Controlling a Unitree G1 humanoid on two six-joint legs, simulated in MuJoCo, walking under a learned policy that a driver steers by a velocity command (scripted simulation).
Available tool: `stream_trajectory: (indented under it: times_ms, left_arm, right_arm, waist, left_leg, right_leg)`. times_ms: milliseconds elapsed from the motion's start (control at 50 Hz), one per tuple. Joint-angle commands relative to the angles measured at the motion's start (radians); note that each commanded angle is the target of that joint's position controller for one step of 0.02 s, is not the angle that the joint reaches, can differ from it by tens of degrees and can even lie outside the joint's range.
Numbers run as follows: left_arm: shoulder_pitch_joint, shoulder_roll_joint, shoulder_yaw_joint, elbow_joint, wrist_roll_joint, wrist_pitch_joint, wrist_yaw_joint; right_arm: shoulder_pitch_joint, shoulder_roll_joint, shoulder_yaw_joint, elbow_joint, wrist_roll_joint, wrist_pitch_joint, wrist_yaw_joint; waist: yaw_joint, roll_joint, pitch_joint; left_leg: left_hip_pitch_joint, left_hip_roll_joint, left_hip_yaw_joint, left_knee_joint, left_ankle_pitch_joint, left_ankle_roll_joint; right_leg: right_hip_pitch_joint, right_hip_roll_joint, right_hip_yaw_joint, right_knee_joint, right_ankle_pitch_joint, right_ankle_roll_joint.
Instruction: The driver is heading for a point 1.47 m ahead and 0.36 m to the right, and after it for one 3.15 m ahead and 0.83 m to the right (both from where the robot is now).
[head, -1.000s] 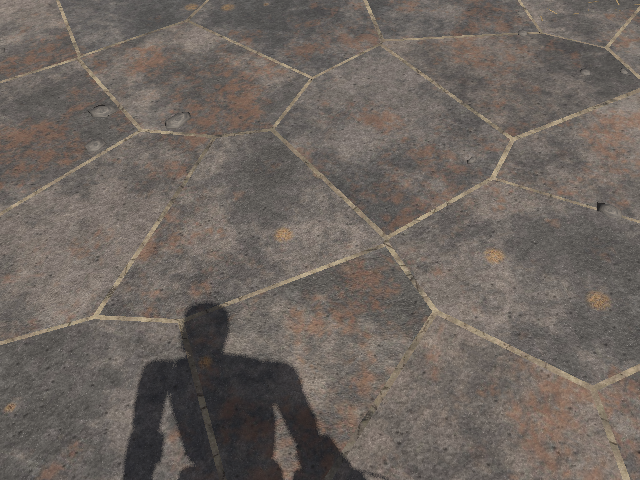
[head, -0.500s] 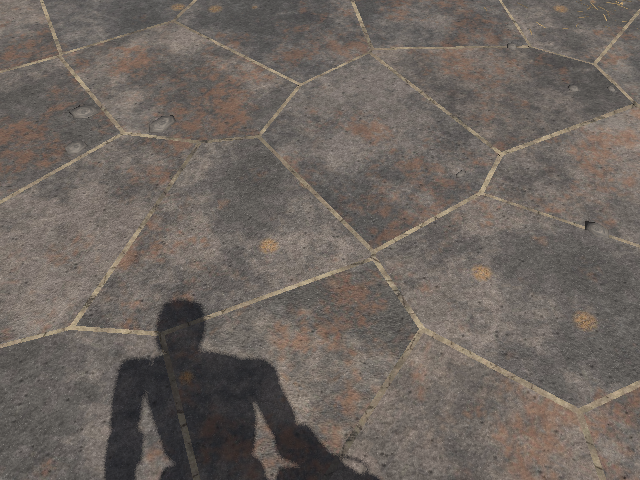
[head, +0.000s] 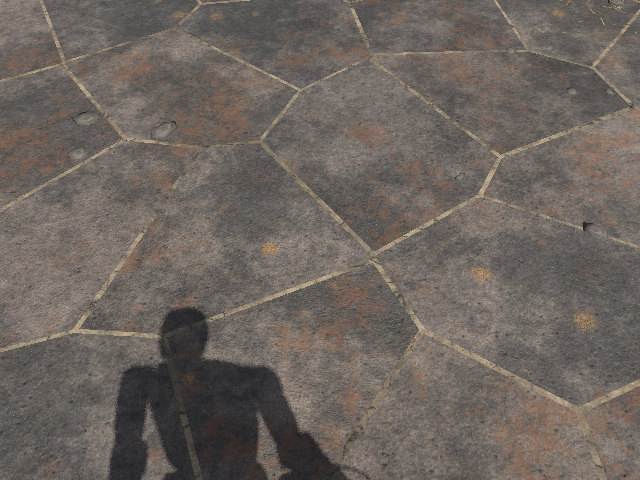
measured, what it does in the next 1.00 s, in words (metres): walks ahead: left foot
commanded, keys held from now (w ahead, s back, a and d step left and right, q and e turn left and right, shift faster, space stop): no key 0.16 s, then w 0.84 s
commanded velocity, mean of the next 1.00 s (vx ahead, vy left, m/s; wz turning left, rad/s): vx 0.30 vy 0.00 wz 0.00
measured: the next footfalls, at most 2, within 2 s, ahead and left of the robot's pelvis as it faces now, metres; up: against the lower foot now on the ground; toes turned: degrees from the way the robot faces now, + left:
left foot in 0.54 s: +0.17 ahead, +0.18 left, +0.00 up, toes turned +4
right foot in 1.08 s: +0.54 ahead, -0.05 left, +0.00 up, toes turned -3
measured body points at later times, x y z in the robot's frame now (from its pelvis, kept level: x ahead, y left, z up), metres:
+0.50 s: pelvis +0.06 +0.05 +0.00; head +0.07 +0.06 +0.45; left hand +0.00 +0.30 -0.16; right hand +0.15 -0.22 -0.13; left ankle +0.12 +0.17 -0.72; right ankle -0.03 -0.08 -0.74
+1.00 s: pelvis +0.29 +0.08 -0.01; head +0.32 +0.09 +0.44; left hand +0.51 +0.30 -0.12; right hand +0.20 -0.16 -0.14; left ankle +0.13 +0.17 -0.74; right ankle +0.49 -0.06 -0.70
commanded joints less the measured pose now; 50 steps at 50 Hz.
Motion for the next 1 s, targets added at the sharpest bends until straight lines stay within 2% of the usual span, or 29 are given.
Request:
stream_trajectory:
  times_ms: [20,160,180,200,220,240,260,280,300,320,360,400,440,480,500,520,540,560,580,600,620,640,660,680,720,760,840,940,1000]
  left_arm:
    - [0.057,0.092,0.014,-0.018,0.0,-0.006,0.002]
    - [0.072,0.089,0.013,-0.022,-0.001,-0.007,0.002]
    - [0.093,0.086,0.014,-0.013,-0.001,-0.006,0.004]
    - [0.105,0.111,0.023,-0.013,-0.009,-0.003,0.007]
    - [0.119,0.157,0.039,-0.018,-0.019,-0.001,0.011]
    - [0.14,0.192,0.051,-0.024,-0.025,-0.004,0.012]
    - [0.157,0.219,0.064,-0.029,-0.023,-0.014,0.014]
    - [0.17,0.211,0.065,-0.033,-0.01,-0.029,0.015]
    - [0.164,0.186,0.06,-0.037,-0.007,-0.045,0.012]
    - [0.151,0.164,0.056,-0.046,-0.013,-0.055,0.009]
    - [0.132,0.149,0.052,-0.061,-0.024,-0.06,0.002]
    - [0.137,0.173,0.056,-0.068,-0.02,-0.057,0.0]
    - [0.142,0.204,0.064,-0.073,-0.025,-0.055,-0.004]
    - [0.124,0.218,0.068,-0.08,-0.039,-0.055,-0.008]
    - [0.12,0.215,0.067,-0.082,-0.041,-0.055,-0.009]
    - [0.11,0.204,0.062,-0.086,-0.036,-0.057,-0.01]
    - [0.086,0.164,0.048,-0.094,-0.028,-0.062,-0.012]
    - [0.069,0.078,0.025,-0.14,-0.011,-0.072,-0.014]
    - [0.066,0.059,0.024,-0.169,-0.039,-0.092,-0.015]
    - [0.032,0.116,0.034,-0.182,-0.065,-0.106,-0.019]
    - [-0.002,0.144,0.038,-0.193,-0.062,-0.113,-0.025]
    - [0.002,0.145,0.045,-0.182,-0.048,-0.111,-0.02]
    - [0.006,0.158,0.055,-0.178,-0.034,-0.104,-0.017]
    - [0.016,0.157,0.059,-0.171,-0.032,-0.094,-0.019]
    - [-0.005,0.136,0.06,-0.171,-0.029,-0.077,-0.023]
    - [-0.083,0.122,0.059,-0.199,-0.022,-0.07,-0.024]
    - [-0.249,0.097,0.049,-0.252,-0.023,-0.073,-0.035]
    - [-0.4,0.09,0.035,-0.297,-0.031,-0.084,-0.062]
    - [-0.43,0.106,0.034,-0.323,-0.034,-0.096,-0.083]
  right_arm:
    - [0.035,-0.09,-0.011,-0.017,0.0,-0.006,-0.003]
    - [0.053,-0.088,-0.008,-0.011,0.0,-0.008,-0.005]
    - [0.071,-0.077,-0.005,-0.002,0.0,-0.008,-0.005]
    - [0.067,-0.078,-0.006,-0.003,0.005,-0.007,-0.007]
    - [0.046,-0.084,-0.009,-0.017,0.009,-0.01,-0.007]
    - [0.004,-0.09,-0.01,-0.043,0.011,-0.019,-0.005]
    - [-0.044,-0.09,-0.01,-0.072,0.013,-0.033,0.002]
    - [-0.078,-0.096,-0.014,-0.092,0.022,-0.045,0.011]
    - [-0.062,-0.102,-0.021,-0.09,0.029,-0.056,0.02]
    - [-0.04,-0.102,-0.026,-0.085,0.032,-0.068,0.029]
    - [-0.061,-0.102,-0.032,-0.091,0.033,-0.089,0.039]
    - [-0.091,-0.069,-0.024,-0.101,0.029,-0.1,0.047]
    - [-0.089,-0.063,-0.018,-0.107,0.032,-0.1,0.055]
    - [-0.035,-0.075,-0.019,-0.095,0.034,-0.097,0.06]
    - [0.022,-0.092,-0.028,-0.075,0.032,-0.094,0.059]
    - [0.115,-0.121,-0.043,-0.047,0.032,-0.091,0.055]
    - [0.241,-0.176,-0.067,-0.02,0.034,-0.096,0.05]
    - [0.371,-0.289,-0.087,-0.008,0.02,-0.1,0.045]
    - [0.386,-0.271,-0.07,0.0,-0.004,-0.121,0.063]
    - [0.277,-0.218,-0.048,-0.026,0.002,-0.137,0.069]
    - [0.19,-0.153,-0.028,-0.055,0.005,-0.143,0.076]
    - [0.116,-0.138,-0.017,-0.077,0.001,-0.142,0.083]
    - [0.085,-0.124,-0.01,-0.088,-0.002,-0.14,0.084]
    - [0.093,-0.108,-0.005,-0.085,-0.005,-0.135,0.082]
    - [0.158,-0.116,-0.004,-0.071,-0.008,-0.132,0.069]
    - [0.2,-0.141,-0.007,-0.068,-0.01,-0.129,0.055]
    - [0.231,-0.148,-0.007,-0.085,-0.007,-0.118,0.038]
    - [0.314,-0.149,-0.014,-0.071,0.005,-0.104,0.035]
    - [0.31,-0.17,-0.025,-0.071,0.008,-0.091,0.031]
  waist:
    - [-0.002,-0.009,0.017]
    - [-0.001,-0.009,0.017]
    - [0.001,-0.018,-0.006]
    - [0.012,-0.038,0.006]
    - [0.029,-0.086,0.033]
    - [0.047,-0.131,0.076]
    - [0.067,-0.163,0.116]
    - [0.072,-0.148,0.146]
    - [0.051,-0.108,0.148]
    - [0.034,-0.079,0.133]
    - [0.03,-0.058,0.103]
    - [0.037,-0.084,0.072]
    - [0.027,-0.112,0.066]
    - [-0.013,-0.108,0.063]
    - [-0.04,-0.097,0.05]
    - [-0.085,-0.086,0.022]
    - [-0.149,-0.008,-0.027]
    - [-0.161,0.278,-0.098]
    - [-0.132,0.314,-0.148]
    - [-0.089,0.19,-0.052]
    - [-0.066,0.121,-0.009]
    - [-0.03,0.069,0.007]
    - [-0.008,0.072,0.016]
    - [0.003,0.087,0.017]
    - [0.0,0.07,0.025]
    - [-0.011,0.045,0.036]
    - [-0.044,0.051,0.053]
    - [-0.083,0.053,0.099]
    - [-0.06,0.07,0.093]
  left_leg:
    - [0.027,0.019,-0.019,-0.046,0.137,0.034]
    - [0.018,0.021,-0.02,-0.049,0.131,0.032]
    - [0.024,0.006,0.0,-0.036,0.055,0.032]
    - [-0.013,-0.026,0.036,0.016,-0.065,0.035]
    - [-0.099,-0.057,0.079,0.112,-0.193,0.039]
    - [-0.216,-0.052,0.094,0.218,-0.24,0.05]
    - [-0.307,-0.004,0.055,0.356,-0.246,0.066]
    - [-0.433,0.038,0.006,0.499,-0.29,0.076]
    - [-0.527,0.069,-0.023,0.582,-0.28,0.085]
    - [-0.569,0.09,-0.035,0.598,-0.244,0.092]
    - [-0.535,0.099,-0.011,0.469,-0.171,0.085]
    - [-0.397,0.067,0.04,0.335,-0.117,0.066]
    - [-0.269,0.032,0.086,0.241,-0.1,0.055]
    - [-0.122,0.004,0.118,0.142,-0.017,0.057]
    - [-0.026,-0.021,0.136,0.121,-0.001,0.059]
    - [0.083,-0.046,0.143,0.105,-0.016,0.072]
    - [0.223,0.022,0.032,0.043,-0.056,0.111]
    - [0.366,0.283,-0.398,-0.131,-0.199,0.225]
    - [0.393,0.395,-0.795,-0.306,-0.38,0.335]
    - [0.331,0.396,-0.718,-0.291,-0.434,0.312]
    - [0.258,0.342,-0.561,-0.278,-0.368,0.265]
    - [0.186,0.292,-0.429,-0.289,-0.246,0.232]
    - [0.128,0.25,-0.327,-0.304,-0.138,0.208]
    - [0.095,0.217,-0.253,-0.315,-0.061,0.193]
    - [0.094,0.19,-0.17,-0.329,0.104,0.201]
    - [0.126,0.193,-0.136,-0.336,0.228,0.214]
    - [0.14,0.169,-0.062,-0.358,0.282,0.205]
    - [0.25,0.195,-0.023,-0.343,0.296,0.204]
    - [0.337,0.232,-0.012,-0.272,0.437,0.194]
  right_leg:
    - [-0.079,-0.084,0.09,-0.116,0.13,-0.009]
    - [-0.079,-0.085,0.093,-0.123,0.126,-0.012]
    - [-0.067,-0.082,0.096,-0.139,0.013,-0.019]
    - [-0.069,-0.09,0.123,-0.164,-0.175,-0.041]
    - [-0.065,-0.145,0.206,-0.21,-0.377,-0.084]
    - [-0.055,-0.252,0.342,-0.283,-0.529,-0.141]
    - [-0.058,-0.356,0.473,-0.34,-0.561,-0.199]
    - [-0.014,-0.412,0.544,-0.367,-0.505,-0.235]
    - [0.05,-0.421,0.543,-0.357,-0.438,-0.237]
    - [0.094,-0.398,0.497,-0.342,-0.365,-0.218]
    - [0.113,-0.331,0.366,-0.335,-0.216,-0.167]
    - [0.046,-0.272,0.259,-0.319,-0.122,-0.147]
    - [-0.037,-0.254,0.212,-0.295,-0.118,-0.15]
    - [-0.127,-0.253,0.189,-0.238,-0.151,-0.141]
    - [-0.177,-0.243,0.179,-0.19,-0.147,-0.13]
    - [-0.217,-0.221,0.157,-0.1,-0.067,-0.111]
    - [-0.285,-0.164,0.081,0.144,0.06,-0.066]
    - [-0.492,-0.052,-0.035,0.585,-0.092,0.01]
    - [-0.648,0.019,0.122,0.829,-0.256,0.004]
    - [-0.751,-0.056,0.175,0.927,-0.19,-0.027]
    - [-0.75,-0.104,0.166,0.917,-0.078,-0.052]
    - [-0.703,-0.143,0.154,0.853,0.017,-0.056]
    - [-0.642,-0.169,0.149,0.775,0.067,-0.052]
    - [-0.587,-0.18,0.14,0.731,0.096,-0.044]
    - [-0.582,-0.179,0.111,0.666,0.142,-0.02]
    - [-0.639,-0.178,0.101,0.575,0.2,0.005]
    - [-0.627,-0.15,0.071,0.321,0.344,0.027]
    - [-0.615,-0.113,0.039,0.143,0.372,0.005]
    - [-0.578,-0.092,0.031,0.085,0.295,-0.032]
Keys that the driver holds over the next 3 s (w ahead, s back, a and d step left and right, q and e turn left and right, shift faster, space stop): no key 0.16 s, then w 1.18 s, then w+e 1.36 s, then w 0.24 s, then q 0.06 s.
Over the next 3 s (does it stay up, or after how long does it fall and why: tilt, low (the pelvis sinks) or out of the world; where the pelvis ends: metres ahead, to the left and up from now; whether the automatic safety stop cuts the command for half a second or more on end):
stays up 1.32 -0.21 0.01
